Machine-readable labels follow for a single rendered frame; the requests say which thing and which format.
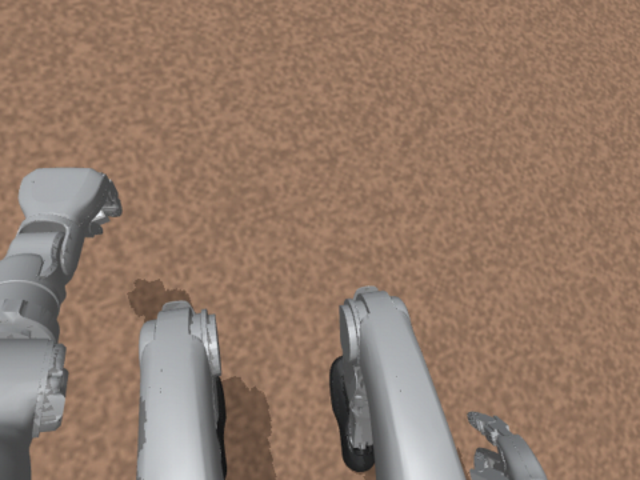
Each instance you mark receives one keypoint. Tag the left robot hand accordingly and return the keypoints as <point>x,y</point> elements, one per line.
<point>77,194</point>

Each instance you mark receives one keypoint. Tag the right robot foot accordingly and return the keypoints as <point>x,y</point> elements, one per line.
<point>356,459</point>

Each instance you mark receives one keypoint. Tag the small box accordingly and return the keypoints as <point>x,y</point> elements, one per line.
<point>101,218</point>

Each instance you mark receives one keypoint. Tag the left robot arm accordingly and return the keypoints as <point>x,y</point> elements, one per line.
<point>40,261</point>

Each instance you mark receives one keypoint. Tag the right robot hand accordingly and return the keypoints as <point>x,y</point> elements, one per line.
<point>514,460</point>

